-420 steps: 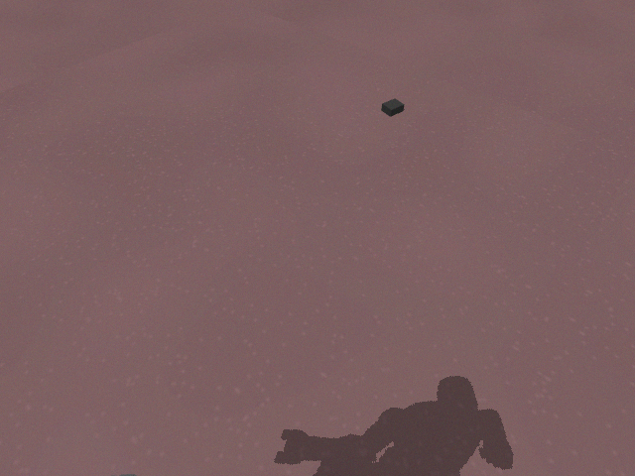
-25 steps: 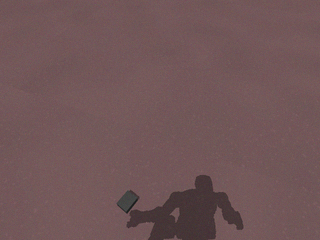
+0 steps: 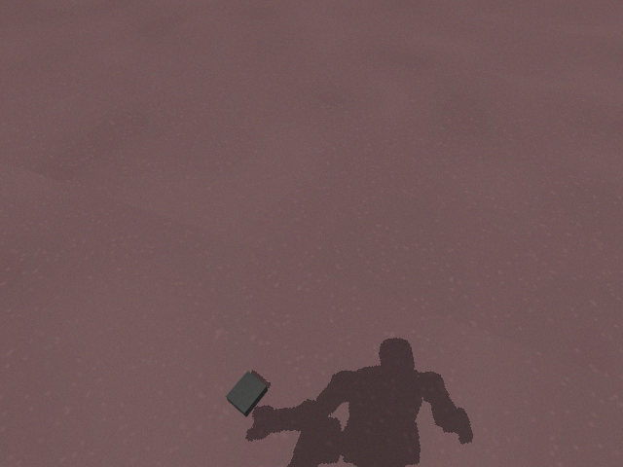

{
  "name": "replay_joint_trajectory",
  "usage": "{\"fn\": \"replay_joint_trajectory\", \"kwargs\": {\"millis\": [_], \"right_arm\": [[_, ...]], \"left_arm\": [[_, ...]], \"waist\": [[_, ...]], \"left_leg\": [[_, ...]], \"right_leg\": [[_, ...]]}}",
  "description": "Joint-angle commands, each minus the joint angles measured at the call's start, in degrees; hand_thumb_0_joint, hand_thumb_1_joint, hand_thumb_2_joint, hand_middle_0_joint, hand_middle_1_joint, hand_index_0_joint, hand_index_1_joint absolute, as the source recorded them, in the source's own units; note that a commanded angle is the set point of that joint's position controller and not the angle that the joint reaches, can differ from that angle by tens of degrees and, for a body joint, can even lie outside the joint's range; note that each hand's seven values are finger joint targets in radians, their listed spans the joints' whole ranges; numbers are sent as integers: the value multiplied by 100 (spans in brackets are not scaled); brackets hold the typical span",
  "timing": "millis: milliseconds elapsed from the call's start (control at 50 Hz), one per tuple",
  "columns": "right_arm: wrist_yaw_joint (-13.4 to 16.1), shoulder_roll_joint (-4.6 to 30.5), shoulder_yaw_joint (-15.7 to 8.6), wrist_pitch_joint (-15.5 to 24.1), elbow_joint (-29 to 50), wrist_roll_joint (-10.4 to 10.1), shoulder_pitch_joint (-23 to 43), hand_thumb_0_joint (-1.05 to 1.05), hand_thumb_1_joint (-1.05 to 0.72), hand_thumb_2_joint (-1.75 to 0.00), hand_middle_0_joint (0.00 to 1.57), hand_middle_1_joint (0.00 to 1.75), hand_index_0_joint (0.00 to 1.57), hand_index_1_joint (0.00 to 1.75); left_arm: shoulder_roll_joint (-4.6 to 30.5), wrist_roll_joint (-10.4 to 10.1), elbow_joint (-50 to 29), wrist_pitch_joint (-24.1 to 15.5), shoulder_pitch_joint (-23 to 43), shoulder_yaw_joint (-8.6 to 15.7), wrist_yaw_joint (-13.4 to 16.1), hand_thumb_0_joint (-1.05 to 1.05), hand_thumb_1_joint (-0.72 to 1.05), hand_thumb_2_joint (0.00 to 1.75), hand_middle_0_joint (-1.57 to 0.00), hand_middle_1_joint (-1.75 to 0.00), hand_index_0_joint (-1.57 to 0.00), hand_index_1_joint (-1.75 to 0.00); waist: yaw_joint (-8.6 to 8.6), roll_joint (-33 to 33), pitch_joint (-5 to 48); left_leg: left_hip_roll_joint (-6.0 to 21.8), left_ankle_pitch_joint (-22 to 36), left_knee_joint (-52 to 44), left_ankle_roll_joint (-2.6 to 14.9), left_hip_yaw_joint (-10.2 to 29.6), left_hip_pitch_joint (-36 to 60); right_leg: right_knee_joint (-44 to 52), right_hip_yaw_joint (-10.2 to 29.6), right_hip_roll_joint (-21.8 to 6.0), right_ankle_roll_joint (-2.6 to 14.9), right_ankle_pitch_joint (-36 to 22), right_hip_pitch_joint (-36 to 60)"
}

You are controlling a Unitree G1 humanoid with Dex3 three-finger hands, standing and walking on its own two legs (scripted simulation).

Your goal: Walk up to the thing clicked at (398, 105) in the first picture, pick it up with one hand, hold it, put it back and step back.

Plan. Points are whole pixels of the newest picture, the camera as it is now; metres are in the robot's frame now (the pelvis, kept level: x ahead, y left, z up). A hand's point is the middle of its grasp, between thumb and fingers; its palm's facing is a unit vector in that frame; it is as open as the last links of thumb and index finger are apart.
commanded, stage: stand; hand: left
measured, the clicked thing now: (247, 393) +0.43 +0.22 -0.76
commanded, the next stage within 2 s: rise first in 1.76 s
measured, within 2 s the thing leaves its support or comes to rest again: neither
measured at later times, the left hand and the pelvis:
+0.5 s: hand out of the picture +0.08 +0.25 -0.16, palm faces -0.03 -0.94 -0.34, open 7.4 cm; pelvis +0.00 +0.00 +0.00, yaw +0 degrees
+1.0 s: hand out of the picture +0.07 +0.26 -0.16, palm faces -0.03 -0.94 -0.34, open 7.4 cm; pelvis +0.00 +0.00 +0.00, yaw +0 degrees
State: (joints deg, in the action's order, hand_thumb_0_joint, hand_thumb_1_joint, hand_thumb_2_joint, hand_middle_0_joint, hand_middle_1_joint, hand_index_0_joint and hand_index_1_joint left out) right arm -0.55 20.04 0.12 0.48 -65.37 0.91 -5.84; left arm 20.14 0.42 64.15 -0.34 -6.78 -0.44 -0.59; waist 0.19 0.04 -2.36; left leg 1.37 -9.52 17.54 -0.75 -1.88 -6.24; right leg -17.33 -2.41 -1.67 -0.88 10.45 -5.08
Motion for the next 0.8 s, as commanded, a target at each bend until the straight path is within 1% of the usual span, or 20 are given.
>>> {"fn": "replay_joint_trajectory", "kwargs": {"millis": [0, 40, 60, 80, 100, 140, 240, 300, 340, 360, 400, 420, 460, 520, 580, 600, 720, 760, 780], "right_arm": [[96, 1206, -196, 130, 339, -31, 180, 0, -90, -90, 20, 30, 20, 30], [100, 1264, -215, 126, 358, -35, 274, 0, -90, -90, 20, 30, 20, 30], [97, 1243, -209, 133, 370, -31, 248, 0, -90, -90, 20, 30, 20, 30], [97, 1216, -195, 131, 349, -37, 212, 0, -90, -90, 20, 30, 20, 30], [99, 1256, -215, 140, 365, -33, 240, 0, -90, -90, 20, 30, 20, 30], [99, 1213, -202, 139, 366, -29, 189, 0, -90, -90, 20, 30, 20, 30], [99, 1229, -211, 138, 358, -34, 229, 0, -90, -90, 20, 30, 20, 30], [102, 1227, -221, 118, 361, -33, 214, 0, -90, -90, 20, 30, 20, 30], [98, 1221, -229, 116, 370, -32, 198, 0, -90, -90, 20, 30, 20, 30], [95, 1237, -230, 117, 354, -34, 203, 0, -90, -90, 20, 30, 20, 30], [92, 1253, -246, 120, 375, -32, 244, 0, -90, -90, 20, 30, 20, 30], [94, 1230, -239, 131, 369, -26, 199, 0, -90, -90, 20, 30, 20, 30], [97, 1248, -241, 132, 371, -24, 207, 0, -90, -90, 20, 30, 20, 30], [95, 1208, -232, 135, 369, -36, 222, 0, -90, -90, 20, 30, 20, 30], [99, 1234, -239, 131, 385, -42, 240, 0, -90, -90, 20, 30, 20, 30], [98, 1215, -232, 133, 374, -40, 213, 0, -90, -90, 20, 30, 20, 30], [99, 1226, -231, 125, 390, -36, 214, 0, -90, -90, 20, 30, 20, 30], [94, 1232, -224, 127, 378, -32, 195, 0, -90, -90, 20, 30, 20, 30], [99, 1219, -232, 124, 383, -39, 194, 0, -90, -90, 20, 30, 20, 30]], "left_arm": [[1237, 24, -325, -139, 263, 255, 109, 0, 90, 90, -20, -30, -20, -30], [1214, 23, -308, -135, 175, 249, 107, 0, 90, 90, -20, -30, -20, -30], [1235, 34, -306, -138, 165, 251, 104, 0, 90, 90, -20, -30, -20, -30], [1227, 21, -298, -131, 200, 253, 109, 0, 90, 90, -20, -30, -20, -30], [1230, 29, -314, -141, 169, 254, 111, 0, 90, 90, -20, -30, -20, -30], [1236, 31, -330, -141, 213, 254, 112, 0, 90, 90, -20, -30, -20, -30], [1217, 18, -321, -149, 192, 240, 113, 0, 90, 90, -20, -30, -20, -30], [1216, 24, -311, -144, 222, 245, 126, 0, 90, 90, -20, -30, -20, -30], [1236, 28, -324, -144, 233, 249, 127, 0, 90, 90, -20, -30, -20, -30], [1231, 16, -314, -144, 202, 251, 121, 0, 90, 90, -20, -30, -20, -30], [1234, 20, -324, -143, 176, 254, 118, 0, 90, 90, -20, -30, -20, -30], [1233, 15, -332, -149, 214, 252, 114, 0, 90, 90, -20, -30, -20, -30], [1214, 21, -352, -143, 198, 252, 111, 0, 90, 90, -20, -30, -20, -30], [1243, 22, -331, -130, 193, 262, 119, 0, 90, 90, -20, -30, -20, -30], [1215, 28, -334, -135, 130, 253, 112, 0, 90, 90, -20, -30, -20, -30], [1225, 25, -318, -131, 182, 257, 115, 0, 90, 90, -20, -30, -20, -30], [1236, 31, -337, -132, 163, 262, 114, 0, 90, 90, -20, -30, -20, -30], [1199, 28, -330, -139, 156, 252, 110, 0, 90, 90, -20, -30, -20, -30], [1246, 23, -327, -139, 173, 266, 117, 0, 90, 90, -20, -30, -20, -30]], "waist": [[5, 3, 352], [-46, 64, 385], [-30, 34, 466], [-29, 4, 371], [-43, 7, 494], [-11, -11, 494], [-30, -15, 458], [-14, -31, 343], [8, -44, 356], [-15, -19, 330], [-25, 35, 419], [0, 10, 424], [-31, 65, 451], [-22, 54, 374], [-45, 2, 399], [-13, -31, 348], [-28, 11, 402], [-27, 22, 328], [-14, -32, 336]], "left_leg": [[685, 862, -246, 142, 569, 81], [697, 888, -217, 150, 576, 164], [706, 980, -212, 160, 561, 190], [697, 927, -261, 141, 582, 109], [717, 1027, -203, 161, 568, 257], [709, 1073, -201, 160, 539, 229], [727, 1146, -207, 162, 562, 274], [709, 910, -217, 161, 557, 189], [694, 893, -231, 161, 548, 174], [692, 853, -253, 153, 561, 158], [705, 949, -209, 167, 546, 236], [703, 974, -228, 158, 550, 195], [692, 961, -205, 163, 517, 184], [714, 971, -275, 148, 572, 171], [712, 989, -232, 175, 560, 251], [700, 932, -263, 161, 572, 189], [697, 925, -239, 176, 559, 227], [683, 891, -245, 174, 555, 164], [694, 883, -253, 178, 576, 200]], "right_leg": [[263, 553, -692, 153, -806, 20], [273, 536, -685, 151, -797, -5], [241, 523, -696, 159, -916, 56], [245, 511, -675, 152, -794, 30], [221, 521, -695, 160, -913, 52], [231, 527, -706, 157, -989, 51], [238, 506, -689, 158, -982, 33], [290, 517, -688, 152, -804, -9], [297, 522, -692, 164, -803, 1], [306, 518, -685, 165, -751, 6], [267, 522, -688, 185, -843, 30], [264, 536, -699, 189, -854, 56], [282, 555, -711, 186, -925, 92], [228, 506, -684, 191, -814, 59], [251, 498, -675, 178, -833, 11], [273, 513, -677, 174, -769, 10], [245, 516, -683, 181, -813, 12], [309, 520, -685, 160, -795, 7], [285, 524, -685, 169, -770, 20]]}}
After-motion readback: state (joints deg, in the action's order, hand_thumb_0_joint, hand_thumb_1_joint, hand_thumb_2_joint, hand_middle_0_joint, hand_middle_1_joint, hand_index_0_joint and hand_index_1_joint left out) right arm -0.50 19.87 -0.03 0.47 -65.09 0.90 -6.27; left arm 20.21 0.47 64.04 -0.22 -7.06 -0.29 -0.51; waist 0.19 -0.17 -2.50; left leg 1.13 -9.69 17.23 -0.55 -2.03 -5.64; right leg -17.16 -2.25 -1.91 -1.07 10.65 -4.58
